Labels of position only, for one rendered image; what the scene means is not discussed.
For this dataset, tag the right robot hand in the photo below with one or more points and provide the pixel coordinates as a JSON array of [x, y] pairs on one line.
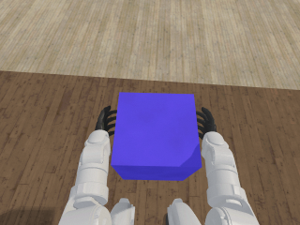
[[208, 122]]

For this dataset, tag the left robot upper arm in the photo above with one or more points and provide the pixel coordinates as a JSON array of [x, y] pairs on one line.
[[91, 215]]

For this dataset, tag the left robot hand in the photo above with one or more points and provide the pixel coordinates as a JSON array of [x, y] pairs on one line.
[[103, 120]]

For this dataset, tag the right robot upper arm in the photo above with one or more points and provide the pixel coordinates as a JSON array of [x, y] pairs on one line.
[[221, 215]]

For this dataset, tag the left robot thigh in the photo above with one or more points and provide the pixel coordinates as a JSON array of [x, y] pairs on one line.
[[123, 213]]

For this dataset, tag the carton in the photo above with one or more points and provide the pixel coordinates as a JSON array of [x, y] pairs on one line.
[[156, 137]]

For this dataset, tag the robot left forearm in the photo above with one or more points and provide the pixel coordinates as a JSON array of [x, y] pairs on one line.
[[91, 181]]

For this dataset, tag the robot right shin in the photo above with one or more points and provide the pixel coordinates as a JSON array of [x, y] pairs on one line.
[[177, 201]]

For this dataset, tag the robot right forearm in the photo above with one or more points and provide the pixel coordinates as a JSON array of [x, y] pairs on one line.
[[222, 177]]

